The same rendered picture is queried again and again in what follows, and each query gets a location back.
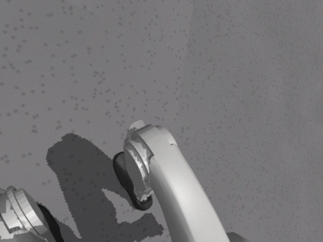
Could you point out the right robot hand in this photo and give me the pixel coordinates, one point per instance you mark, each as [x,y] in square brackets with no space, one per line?
[234,237]

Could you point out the right robot foot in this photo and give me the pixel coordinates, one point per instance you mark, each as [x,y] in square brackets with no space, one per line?
[125,181]

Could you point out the left robot foot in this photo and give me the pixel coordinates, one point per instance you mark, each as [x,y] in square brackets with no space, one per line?
[53,226]

